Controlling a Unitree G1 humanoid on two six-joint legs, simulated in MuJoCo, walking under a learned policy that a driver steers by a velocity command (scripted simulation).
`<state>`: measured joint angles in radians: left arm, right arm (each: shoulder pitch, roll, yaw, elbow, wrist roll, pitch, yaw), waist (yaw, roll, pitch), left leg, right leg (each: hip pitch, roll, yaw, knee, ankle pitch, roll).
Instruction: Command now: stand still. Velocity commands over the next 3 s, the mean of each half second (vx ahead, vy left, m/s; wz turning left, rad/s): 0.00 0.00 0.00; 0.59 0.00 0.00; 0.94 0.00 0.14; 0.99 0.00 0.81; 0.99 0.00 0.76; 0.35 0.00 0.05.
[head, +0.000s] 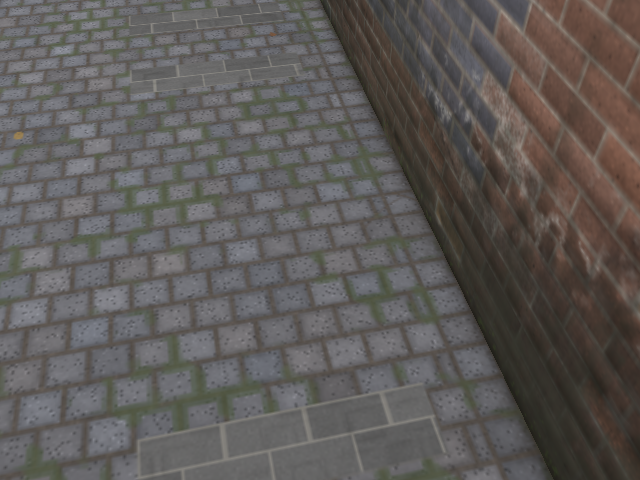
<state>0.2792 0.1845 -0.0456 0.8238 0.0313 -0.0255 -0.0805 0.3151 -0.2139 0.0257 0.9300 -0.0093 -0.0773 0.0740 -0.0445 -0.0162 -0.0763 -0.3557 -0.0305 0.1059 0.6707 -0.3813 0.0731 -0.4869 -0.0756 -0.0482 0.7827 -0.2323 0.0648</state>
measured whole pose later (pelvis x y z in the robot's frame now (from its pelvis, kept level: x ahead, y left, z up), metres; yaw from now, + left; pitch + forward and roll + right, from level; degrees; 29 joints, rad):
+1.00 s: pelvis +0.24 -0.10 -0.10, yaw -1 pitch -2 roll +5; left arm 0.05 0.29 0.07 0.94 -0.02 -0.07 -0.04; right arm 0.54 -0.25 -0.05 1.07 -0.06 -0.09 -0.01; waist -0.15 -0.06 0.03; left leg 0.05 0.05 0.06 0.97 -0.92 -0.05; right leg -0.53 -0.15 0.01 0.53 0.40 0.03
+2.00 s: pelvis +1.11 -0.05 -0.23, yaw +29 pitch +2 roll -1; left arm -0.07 0.25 -0.01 0.68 0.02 -0.11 0.03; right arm 0.50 -0.31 -0.09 0.93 0.00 -0.05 0.01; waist -0.16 0.03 0.07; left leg 0.04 -0.22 -0.29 0.85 -0.45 0.17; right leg -0.56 0.02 0.02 0.59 -0.05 0.01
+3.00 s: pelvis +1.69 +0.47 -0.21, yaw +53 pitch +0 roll -1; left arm 0.09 0.23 0.00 0.86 0.02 -0.07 -0.03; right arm 0.17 -0.25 -0.04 0.93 0.01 0.00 -0.05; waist 0.02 -0.01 0.09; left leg -0.41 -0.01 -0.09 1.19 -0.48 -0.05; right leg -0.42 0.08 -0.03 0.42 0.00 -0.08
